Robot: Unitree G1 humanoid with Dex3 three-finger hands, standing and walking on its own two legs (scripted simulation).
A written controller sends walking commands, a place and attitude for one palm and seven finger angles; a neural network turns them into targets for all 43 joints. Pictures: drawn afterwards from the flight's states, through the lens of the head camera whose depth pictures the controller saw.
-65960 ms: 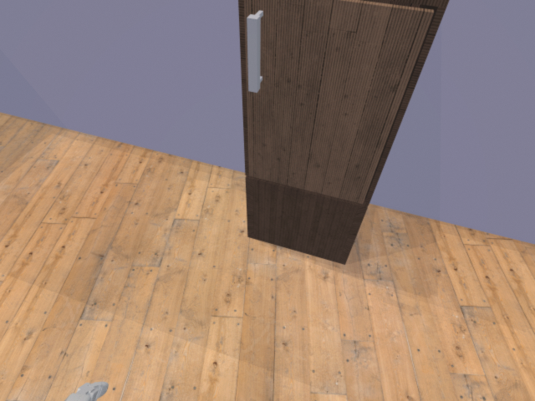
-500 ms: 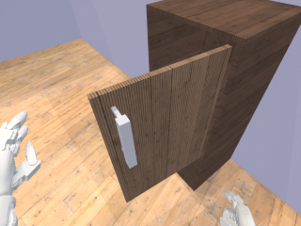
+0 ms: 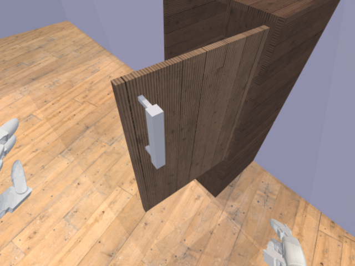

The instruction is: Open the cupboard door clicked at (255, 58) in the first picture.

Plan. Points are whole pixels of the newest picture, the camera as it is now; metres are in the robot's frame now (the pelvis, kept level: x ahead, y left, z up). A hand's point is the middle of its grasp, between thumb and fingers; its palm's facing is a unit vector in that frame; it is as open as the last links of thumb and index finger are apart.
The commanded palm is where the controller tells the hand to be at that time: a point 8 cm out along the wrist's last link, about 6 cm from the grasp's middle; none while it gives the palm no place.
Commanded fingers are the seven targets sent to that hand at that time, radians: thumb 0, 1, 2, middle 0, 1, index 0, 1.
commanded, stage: step back with the hand held close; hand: left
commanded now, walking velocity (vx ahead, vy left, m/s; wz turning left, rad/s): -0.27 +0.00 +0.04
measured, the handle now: (151, 134) +0.36 +0.09 +0.12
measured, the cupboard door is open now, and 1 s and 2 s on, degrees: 84 84 84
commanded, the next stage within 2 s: stop stepping back and stand still in 0.54 s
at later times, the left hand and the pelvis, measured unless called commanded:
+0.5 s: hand out of the picture +0.09 +0.30 +0.18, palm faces +0.51 -0.74 -0.44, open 7.4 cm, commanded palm +0.02 +0.32 +0.18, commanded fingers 0.00 0.90 0.90 -0.20 -0.30 -0.20 -0.30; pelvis -0.11 +0.02 -0.01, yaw +3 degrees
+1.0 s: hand out of the picture -0.01 +0.26 +0.17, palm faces +0.38 -0.81 -0.45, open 7.4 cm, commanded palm -0.07 +0.30 +0.18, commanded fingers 0.00 0.90 0.90 -0.20 -0.30 -0.20 -0.30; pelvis -0.23 +0.01 +0.00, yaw -2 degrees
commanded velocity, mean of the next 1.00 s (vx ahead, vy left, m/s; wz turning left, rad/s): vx -0.11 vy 0.00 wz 0.00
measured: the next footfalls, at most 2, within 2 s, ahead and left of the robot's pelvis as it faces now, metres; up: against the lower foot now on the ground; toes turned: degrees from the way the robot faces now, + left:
right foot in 0.66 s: -0.24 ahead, -0.10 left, +0.00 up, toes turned -1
left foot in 0.80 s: -0.08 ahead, +0.09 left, +0.00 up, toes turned -1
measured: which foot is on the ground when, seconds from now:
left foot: down 0.00-0.64, up 0.66-0.78, down 0.80-1.00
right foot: down 0.00-0.36, up 0.38-0.64, down 0.66-0.82, up 0.84-1.00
